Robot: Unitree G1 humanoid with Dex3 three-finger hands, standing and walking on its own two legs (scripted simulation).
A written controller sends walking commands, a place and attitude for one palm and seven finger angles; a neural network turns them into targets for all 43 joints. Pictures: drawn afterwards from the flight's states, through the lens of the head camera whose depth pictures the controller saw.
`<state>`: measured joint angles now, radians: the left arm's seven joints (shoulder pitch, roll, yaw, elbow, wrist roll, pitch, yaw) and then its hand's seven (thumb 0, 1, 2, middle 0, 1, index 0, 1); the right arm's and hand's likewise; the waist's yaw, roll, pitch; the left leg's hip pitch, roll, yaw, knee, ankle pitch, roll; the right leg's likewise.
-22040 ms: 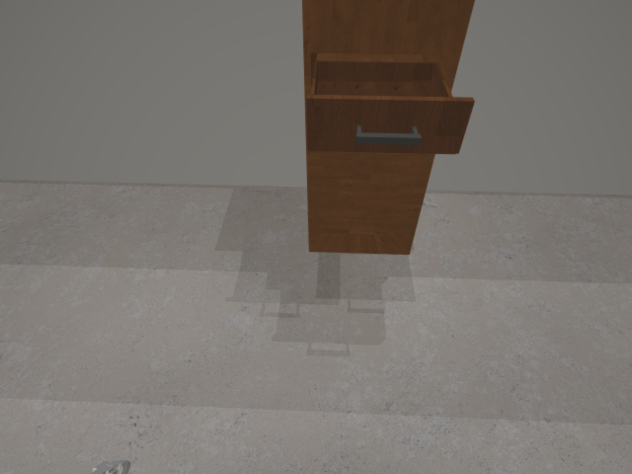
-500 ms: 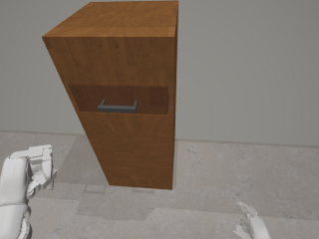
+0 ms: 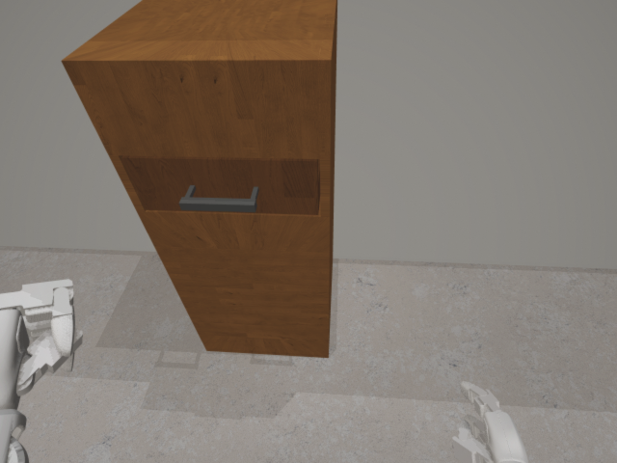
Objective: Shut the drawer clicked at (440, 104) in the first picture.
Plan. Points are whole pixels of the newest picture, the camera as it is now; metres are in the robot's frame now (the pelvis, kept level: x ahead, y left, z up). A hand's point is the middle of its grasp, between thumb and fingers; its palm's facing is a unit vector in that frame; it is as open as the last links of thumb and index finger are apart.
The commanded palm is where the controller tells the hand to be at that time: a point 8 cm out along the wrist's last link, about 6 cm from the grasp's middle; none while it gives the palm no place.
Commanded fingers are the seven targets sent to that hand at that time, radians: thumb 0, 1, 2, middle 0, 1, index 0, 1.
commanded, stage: step back with the hand held close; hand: left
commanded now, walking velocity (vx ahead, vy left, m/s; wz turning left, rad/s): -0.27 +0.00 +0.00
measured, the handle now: (220, 197) +0.59 +0.23 -0.01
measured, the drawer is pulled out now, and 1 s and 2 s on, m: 0.00 0.00 0.00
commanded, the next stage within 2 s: stop stepping back and stand still in 1.02 s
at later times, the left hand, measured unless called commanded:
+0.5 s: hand out of the picture +0.11 +0.27 +0.15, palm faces +0.33 -0.81 -0.49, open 3.3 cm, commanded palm +0.05 +0.31 +0.17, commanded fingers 0.00 0.90 0.90 -1.40 -1.60 -1.40 -1.60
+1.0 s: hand out of the picture +0.01 +0.29 +0.18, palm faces +0.41 -0.79 -0.45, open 3.3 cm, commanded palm -0.06 +0.32 +0.17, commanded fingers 0.00 0.90 0.90 -1.40 -1.60 -1.40 -1.60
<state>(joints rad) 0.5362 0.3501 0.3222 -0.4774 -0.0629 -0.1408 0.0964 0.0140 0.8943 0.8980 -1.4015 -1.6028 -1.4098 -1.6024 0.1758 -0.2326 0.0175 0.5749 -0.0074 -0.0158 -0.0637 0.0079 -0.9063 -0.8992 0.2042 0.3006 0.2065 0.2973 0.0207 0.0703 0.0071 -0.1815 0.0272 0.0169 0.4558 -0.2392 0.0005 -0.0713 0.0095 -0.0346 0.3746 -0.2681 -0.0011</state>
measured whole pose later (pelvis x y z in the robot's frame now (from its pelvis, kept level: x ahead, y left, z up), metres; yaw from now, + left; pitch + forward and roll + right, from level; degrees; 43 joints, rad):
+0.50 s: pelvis -0.08 +0.03 -0.01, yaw +0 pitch +0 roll -2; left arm 0.63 0.41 0.37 -0.56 -0.05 -0.21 0.13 0.01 0.89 0.90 -1.40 -1.60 -1.41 -1.60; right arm 0.18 -0.21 0.00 0.51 0.01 0.01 -0.07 0.01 -0.91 -0.90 0.20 0.30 0.21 0.30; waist 0.00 0.03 0.03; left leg -0.37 0.00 0.02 0.51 -0.14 0.04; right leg -0.28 -0.02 -0.03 0.48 -0.20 0.03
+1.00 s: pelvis -0.17 +0.03 -0.02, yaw +4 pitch +2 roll -6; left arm 0.59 0.47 0.43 -0.63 -0.05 -0.28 0.16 0.01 0.89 0.90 -1.40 -1.60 -1.41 -1.60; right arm 0.22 -0.17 -0.02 0.60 -0.02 -0.10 -0.04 0.01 -0.91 -0.90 0.20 0.30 0.21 0.30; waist -0.03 0.03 -0.01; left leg -0.54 0.05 0.01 0.44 0.02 0.06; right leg -0.30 0.10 -0.02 0.86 -0.51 0.00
